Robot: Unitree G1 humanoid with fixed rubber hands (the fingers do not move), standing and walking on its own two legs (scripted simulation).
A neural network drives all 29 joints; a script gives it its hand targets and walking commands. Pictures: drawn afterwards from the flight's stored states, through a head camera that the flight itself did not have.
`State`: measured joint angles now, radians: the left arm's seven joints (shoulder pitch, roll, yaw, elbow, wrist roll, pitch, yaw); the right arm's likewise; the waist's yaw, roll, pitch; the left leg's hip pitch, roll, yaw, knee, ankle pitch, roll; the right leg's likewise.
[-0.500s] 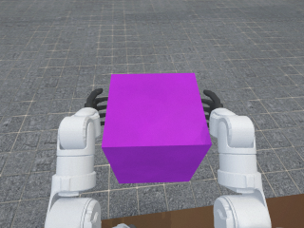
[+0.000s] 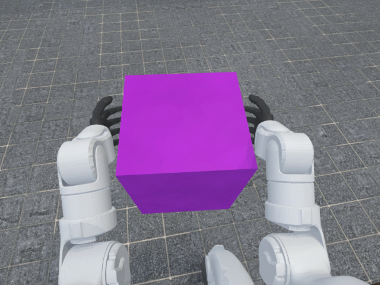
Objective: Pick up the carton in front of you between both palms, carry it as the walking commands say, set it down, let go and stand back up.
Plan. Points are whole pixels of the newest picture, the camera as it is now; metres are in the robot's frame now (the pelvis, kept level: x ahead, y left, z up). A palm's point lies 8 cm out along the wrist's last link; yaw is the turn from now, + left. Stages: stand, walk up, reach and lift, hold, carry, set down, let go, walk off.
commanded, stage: carry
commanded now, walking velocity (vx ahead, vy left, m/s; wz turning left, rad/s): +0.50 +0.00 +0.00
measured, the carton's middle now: (183, 150) +0.37 -0.02 +0.05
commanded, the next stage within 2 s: none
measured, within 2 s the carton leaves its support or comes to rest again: neither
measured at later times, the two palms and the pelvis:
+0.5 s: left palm (142, 100) +0.67 +0.08 -0.07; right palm (229, 93) +0.69 -0.22 -0.08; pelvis +0.33 -0.09 -0.11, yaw +0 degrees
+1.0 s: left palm (160, 26) +0.97 +0.00 +0.01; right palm (238, 25) +0.95 -0.30 +0.02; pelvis +0.65 -0.12 -0.09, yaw -5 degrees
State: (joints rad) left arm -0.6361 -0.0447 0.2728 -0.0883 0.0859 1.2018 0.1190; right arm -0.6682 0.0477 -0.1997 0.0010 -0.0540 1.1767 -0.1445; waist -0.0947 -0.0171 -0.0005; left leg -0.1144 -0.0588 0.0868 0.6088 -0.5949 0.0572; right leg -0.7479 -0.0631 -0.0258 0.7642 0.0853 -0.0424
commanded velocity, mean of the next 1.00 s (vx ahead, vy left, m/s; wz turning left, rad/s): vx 0.50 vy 0.00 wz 0.00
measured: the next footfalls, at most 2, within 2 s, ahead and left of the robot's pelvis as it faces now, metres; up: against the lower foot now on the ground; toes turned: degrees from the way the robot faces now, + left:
right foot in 0.12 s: +0.32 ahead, -0.10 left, -0.14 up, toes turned -6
left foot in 0.66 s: +0.62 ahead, -0.04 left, -0.14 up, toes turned +3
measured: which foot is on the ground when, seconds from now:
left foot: down 0.00-0.22, up 0.24-0.64, down 0.66-1.00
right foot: up 0.00-0.10, down 0.12-0.68, up 0.70-1.00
